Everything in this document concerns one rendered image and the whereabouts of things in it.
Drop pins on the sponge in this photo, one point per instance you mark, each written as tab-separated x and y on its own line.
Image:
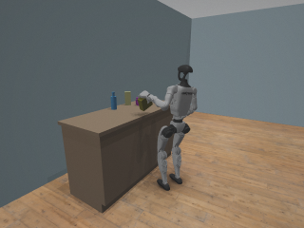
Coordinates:
143	105

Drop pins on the robot right foot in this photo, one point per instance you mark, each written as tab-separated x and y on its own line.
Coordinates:
178	180

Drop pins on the robot left foot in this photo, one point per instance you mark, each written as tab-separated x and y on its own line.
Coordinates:
165	186

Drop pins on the robot left upper arm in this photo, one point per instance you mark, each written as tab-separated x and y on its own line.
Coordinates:
170	91

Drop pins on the robot left hand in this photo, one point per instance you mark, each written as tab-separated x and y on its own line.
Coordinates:
143	95

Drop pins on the robot right forearm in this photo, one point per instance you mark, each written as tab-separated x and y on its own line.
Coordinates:
188	113

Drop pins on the table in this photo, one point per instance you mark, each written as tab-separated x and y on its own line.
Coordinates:
109	151

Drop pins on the robot foot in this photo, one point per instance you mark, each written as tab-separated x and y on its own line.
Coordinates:
165	186
178	180

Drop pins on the robot right upper arm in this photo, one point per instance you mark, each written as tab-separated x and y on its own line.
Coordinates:
194	101

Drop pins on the robot left forearm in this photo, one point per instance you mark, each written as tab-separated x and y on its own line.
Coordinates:
155	100

